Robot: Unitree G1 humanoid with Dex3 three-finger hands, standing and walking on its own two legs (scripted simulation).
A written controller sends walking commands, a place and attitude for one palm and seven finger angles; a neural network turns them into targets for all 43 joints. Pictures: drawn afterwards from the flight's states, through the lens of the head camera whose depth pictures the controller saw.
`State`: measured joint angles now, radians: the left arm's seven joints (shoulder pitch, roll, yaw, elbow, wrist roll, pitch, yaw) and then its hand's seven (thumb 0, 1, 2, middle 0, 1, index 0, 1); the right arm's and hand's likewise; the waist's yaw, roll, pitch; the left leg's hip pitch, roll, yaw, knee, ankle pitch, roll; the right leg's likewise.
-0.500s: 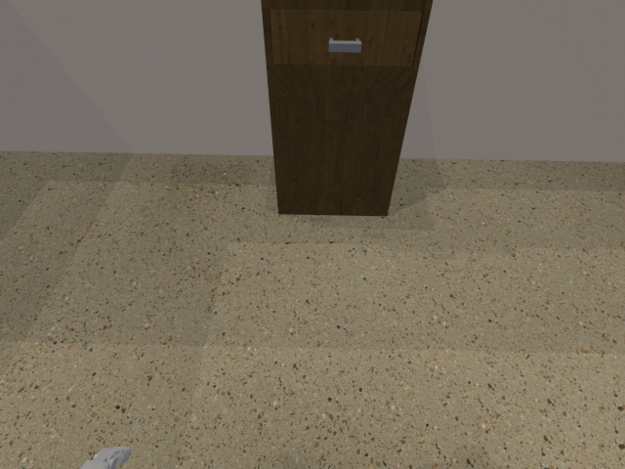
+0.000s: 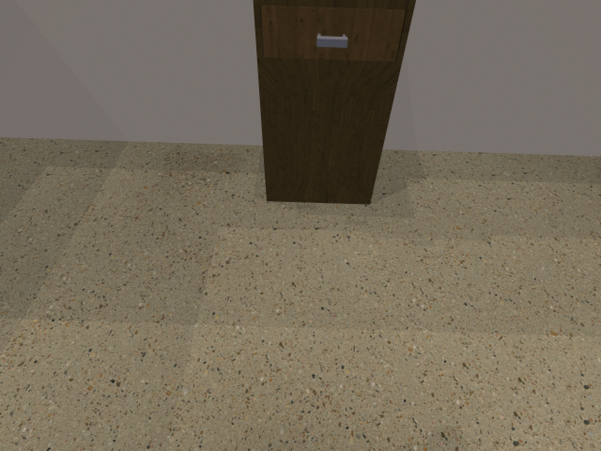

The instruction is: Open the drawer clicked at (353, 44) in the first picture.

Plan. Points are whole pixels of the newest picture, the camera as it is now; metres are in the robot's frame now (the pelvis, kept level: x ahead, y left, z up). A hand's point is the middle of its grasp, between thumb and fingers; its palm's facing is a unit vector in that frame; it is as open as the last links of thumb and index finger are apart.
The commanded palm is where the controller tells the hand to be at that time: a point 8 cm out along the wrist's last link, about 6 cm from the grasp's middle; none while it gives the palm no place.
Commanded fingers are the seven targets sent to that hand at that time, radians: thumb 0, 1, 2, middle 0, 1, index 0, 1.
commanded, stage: stand and wait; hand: left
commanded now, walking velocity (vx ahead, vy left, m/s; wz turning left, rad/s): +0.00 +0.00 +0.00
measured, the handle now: (331, 39) +1.32 -0.02 +0.01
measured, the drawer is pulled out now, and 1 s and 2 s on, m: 0.00 0.00 0.00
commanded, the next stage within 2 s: look at it before walking up in 0.32 s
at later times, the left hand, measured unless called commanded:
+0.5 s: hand out of the picture +0.07 +0.25 -0.15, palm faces -0.03 -0.94 -0.33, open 7.4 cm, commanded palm none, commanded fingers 0.00 0.90 0.90 -0.20 -0.30 -0.20 -0.30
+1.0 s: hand out of the picture +0.07 +0.25 -0.16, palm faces -0.03 -0.94 -0.33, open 7.4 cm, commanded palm none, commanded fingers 0.00 0.90 0.90 -0.20 -0.30 -0.20 -0.30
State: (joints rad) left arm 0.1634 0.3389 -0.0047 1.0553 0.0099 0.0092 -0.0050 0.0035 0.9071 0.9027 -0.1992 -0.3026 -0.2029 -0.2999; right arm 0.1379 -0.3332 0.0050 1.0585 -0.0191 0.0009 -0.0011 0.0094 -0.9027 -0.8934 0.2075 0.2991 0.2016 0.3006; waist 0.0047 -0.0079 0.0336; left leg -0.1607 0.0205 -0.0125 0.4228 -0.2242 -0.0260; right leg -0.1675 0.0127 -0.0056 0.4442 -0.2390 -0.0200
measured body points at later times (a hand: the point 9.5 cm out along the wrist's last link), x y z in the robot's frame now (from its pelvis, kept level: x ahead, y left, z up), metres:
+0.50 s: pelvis -0.01 +0.01 +0.00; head -0.01 +0.01 +0.45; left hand +0.07 +0.30 -0.13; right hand +0.07 -0.29 -0.13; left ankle +0.00 +0.14 -0.74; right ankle +0.00 -0.11 -0.74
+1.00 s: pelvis +0.00 +0.01 +0.00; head +0.00 +0.01 +0.45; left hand +0.07 +0.30 -0.13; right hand +0.08 -0.29 -0.13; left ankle +0.00 +0.14 -0.74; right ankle +0.00 -0.11 -0.74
